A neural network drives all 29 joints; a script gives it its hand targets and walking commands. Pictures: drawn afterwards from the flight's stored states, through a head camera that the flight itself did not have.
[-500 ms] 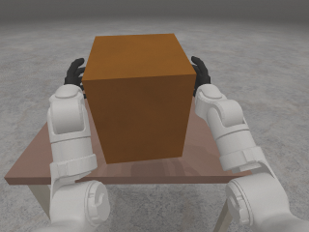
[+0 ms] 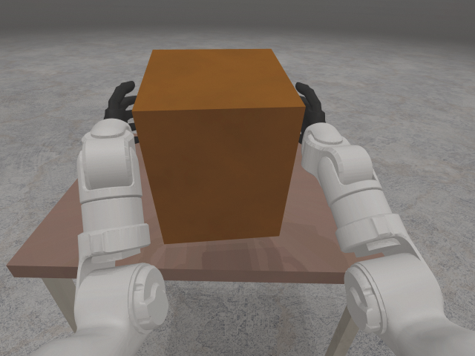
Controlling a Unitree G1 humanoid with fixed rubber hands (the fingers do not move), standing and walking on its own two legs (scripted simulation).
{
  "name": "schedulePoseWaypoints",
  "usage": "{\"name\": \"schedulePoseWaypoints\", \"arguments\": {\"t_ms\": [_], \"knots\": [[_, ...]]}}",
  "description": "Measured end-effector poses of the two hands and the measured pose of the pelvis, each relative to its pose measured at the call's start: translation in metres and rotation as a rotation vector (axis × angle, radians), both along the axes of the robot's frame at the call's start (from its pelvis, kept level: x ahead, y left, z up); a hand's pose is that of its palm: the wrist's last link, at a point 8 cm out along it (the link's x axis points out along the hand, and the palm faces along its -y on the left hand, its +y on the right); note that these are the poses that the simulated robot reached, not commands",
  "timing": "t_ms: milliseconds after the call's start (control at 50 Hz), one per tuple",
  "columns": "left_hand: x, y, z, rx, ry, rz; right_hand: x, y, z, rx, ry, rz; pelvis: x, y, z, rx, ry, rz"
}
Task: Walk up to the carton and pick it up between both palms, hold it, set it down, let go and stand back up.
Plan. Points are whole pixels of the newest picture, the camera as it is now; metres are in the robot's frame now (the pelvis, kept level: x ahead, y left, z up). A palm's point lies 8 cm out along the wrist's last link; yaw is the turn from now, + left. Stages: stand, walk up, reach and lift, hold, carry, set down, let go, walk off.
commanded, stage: hold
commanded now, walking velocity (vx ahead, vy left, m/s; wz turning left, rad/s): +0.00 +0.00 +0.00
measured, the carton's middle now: (218, 145) +0.41 +0.02 +0.24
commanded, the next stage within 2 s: none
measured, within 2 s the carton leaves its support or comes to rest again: neither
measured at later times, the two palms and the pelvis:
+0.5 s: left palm (118, 134) +0.35 +0.16 +0.29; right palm (317, 140) +0.35 -0.13 +0.28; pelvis -0.02 +0.02 +0.00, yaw -1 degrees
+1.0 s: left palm (121, 141) +0.36 +0.16 +0.28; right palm (315, 139) +0.36 -0.13 +0.28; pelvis +0.00 +0.02 +0.00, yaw +0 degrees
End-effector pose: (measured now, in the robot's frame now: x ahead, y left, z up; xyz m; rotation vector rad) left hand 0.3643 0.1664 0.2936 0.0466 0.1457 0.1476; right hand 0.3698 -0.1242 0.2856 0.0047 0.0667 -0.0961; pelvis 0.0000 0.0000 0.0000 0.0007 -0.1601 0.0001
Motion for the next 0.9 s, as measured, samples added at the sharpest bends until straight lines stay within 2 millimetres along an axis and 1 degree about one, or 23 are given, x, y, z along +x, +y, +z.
{"name": "schedulePoseWaypoints", "arguments": {"t_ms": [80,180,280,360,440,520,680,740,800,900], "knots": [[0.002,0.002,-0.002,-0.003,-0.003,-0.01,0.0,0.001,-0.001,-0.006,-0.002,-0.006,0.004,0.0,0.0,-0.002,-0.008,0.011],[0.0,0.002,-0.011,-0.005,-0.005,-0.042,-0.011,0.002,-0.007,-0.025,-0.003,-0.03,0.005,0.003,0.0,-0.005,-0.02,0.009],[-0.009,-0.002,-0.018,-0.01,0.001,-0.057,-0.024,-0.002,-0.012,-0.003,0.003,-0.047,0.001,0.008,0.0,-0.008,-0.029,-0.001],[-0.014,-0.005,-0.015,0.001,0.002,-0.052,-0.027,-0.005,-0.012,0.01,0.005,-0.044,-0.007,0.014,-0.001,-0.008,-0.024,-0.015],[-0.014,-0.005,-0.006,0.017,0.003,-0.038,-0.024,-0.005,-0.009,0.01,0.007,-0.035,-0.015,0.017,-0.001,-0.006,-0.013,-0.024],[-0.012,-0.002,0.002,0.022,0.006,-0.025,-0.019,-0.002,-0.004,0.006,0.01,-0.026,-0.019,0.018,0.0,-0.003,0.005,-0.025],[-0.005,0.009,0.012,-0.006,0.0,-0.013,-0.009,0.009,0.011,-0.002,0.004,-0.016,-0.009,0.013,0.0,-0.006,0.018,-0.006],[-0.002,0.011,0.011,-0.01,-0.001,-0.022,-0.008,0.011,0.014,-0.009,0.004,-0.02,-0.004,0.011,0.001,-0.008,0.01,0.001],[0.001,0.011,0.005,-0.003,0.004,-0.036,-0.007,0.011,0.014,-0.021,0.008,-0.027,0.0,0.011,0.001,-0.01,-0.001,0.002],[0.001,0.007,-0.008,0.013,0.018,-0.051,-0.009,0.006,0.005,-0.013,0.021,-0.035,0.003,0.014,0.0,-0.014,-0.017,0.001]]}}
